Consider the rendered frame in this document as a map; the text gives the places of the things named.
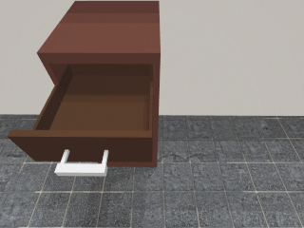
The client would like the drawer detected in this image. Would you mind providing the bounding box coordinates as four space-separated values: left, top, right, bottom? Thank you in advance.
7 64 154 162

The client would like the cabinet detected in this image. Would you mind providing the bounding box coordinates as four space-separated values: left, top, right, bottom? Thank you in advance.
36 0 161 167

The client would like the handle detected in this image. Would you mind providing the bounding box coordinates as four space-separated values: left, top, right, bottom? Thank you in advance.
54 149 109 177

